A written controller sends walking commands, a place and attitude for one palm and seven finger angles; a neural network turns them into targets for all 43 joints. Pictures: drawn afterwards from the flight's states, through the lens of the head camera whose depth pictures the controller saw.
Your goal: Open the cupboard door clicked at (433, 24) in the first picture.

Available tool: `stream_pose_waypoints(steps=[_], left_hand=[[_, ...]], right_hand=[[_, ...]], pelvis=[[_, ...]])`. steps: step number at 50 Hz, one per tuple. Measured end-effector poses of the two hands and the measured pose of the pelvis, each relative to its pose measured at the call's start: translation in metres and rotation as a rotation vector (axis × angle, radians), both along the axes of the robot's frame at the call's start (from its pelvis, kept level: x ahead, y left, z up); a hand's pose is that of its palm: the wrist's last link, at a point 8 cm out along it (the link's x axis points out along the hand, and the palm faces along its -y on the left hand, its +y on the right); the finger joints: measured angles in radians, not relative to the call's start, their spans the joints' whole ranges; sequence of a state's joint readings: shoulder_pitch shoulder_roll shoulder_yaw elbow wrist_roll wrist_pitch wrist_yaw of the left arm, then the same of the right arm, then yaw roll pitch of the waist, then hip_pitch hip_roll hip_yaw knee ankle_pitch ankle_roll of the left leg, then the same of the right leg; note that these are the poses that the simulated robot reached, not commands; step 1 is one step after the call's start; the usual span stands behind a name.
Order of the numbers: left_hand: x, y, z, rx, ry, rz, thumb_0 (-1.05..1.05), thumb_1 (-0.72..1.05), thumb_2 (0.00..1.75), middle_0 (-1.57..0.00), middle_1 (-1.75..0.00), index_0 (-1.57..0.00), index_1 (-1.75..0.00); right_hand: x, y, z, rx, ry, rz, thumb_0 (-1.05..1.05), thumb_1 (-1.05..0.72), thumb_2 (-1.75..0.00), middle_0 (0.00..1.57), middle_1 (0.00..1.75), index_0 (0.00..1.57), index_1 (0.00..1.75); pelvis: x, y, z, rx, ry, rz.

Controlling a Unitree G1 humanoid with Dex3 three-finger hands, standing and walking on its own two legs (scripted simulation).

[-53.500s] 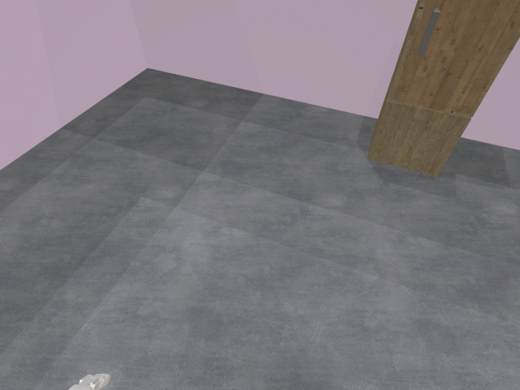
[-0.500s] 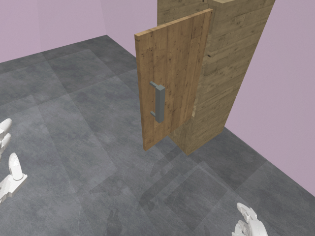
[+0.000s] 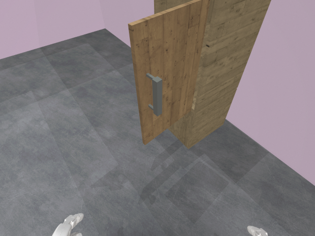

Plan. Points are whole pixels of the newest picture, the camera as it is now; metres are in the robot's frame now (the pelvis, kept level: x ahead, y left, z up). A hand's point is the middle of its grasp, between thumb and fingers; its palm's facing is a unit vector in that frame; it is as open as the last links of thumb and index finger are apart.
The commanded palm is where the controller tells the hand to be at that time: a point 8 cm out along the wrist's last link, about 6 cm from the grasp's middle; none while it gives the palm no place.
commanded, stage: let the arm hang, fingers relaxed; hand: left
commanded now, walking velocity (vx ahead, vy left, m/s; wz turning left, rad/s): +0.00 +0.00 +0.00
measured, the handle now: (153, 94) +0.60 +0.04 -0.01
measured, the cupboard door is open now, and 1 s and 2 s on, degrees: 96 96 96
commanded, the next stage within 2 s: look to check the result in 0.86 s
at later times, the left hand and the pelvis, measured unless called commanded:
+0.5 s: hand out of the picture +0.02 +0.22 -0.15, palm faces +0.04 -0.95 -0.32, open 7.3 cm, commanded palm none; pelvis +0.01 -0.01 +0.01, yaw +2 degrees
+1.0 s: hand out of the picture +0.09 +0.20 -0.15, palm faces +0.02 -0.96 -0.27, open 7.3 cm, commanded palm none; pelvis +0.04 -0.01 +0.02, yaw +1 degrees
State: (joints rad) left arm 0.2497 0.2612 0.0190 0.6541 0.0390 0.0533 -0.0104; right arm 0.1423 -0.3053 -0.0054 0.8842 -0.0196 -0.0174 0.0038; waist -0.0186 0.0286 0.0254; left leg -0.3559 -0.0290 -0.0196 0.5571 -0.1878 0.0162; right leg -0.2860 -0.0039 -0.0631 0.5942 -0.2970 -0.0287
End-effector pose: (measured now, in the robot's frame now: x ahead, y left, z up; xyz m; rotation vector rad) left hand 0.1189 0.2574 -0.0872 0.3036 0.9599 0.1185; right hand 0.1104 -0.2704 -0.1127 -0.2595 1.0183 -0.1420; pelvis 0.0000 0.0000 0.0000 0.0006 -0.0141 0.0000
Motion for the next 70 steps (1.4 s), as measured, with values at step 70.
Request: stream_pose_waypoints(steps=[70], left_hand=[[-0.036,-0.005,-0.022,0.005,0.333,0.158,0.00,0.91,0.90,-0.20,-0.30,-0.21,-0.30]], right_hand=[[-0.008,-0.014,-0.010,0.004,0.276,-0.045,0.00,-0.91,-0.90,0.20,0.30,0.20,0.30]], pelvis=[[0.046,-0.021,0.018,0.006,-0.017,0.006]])
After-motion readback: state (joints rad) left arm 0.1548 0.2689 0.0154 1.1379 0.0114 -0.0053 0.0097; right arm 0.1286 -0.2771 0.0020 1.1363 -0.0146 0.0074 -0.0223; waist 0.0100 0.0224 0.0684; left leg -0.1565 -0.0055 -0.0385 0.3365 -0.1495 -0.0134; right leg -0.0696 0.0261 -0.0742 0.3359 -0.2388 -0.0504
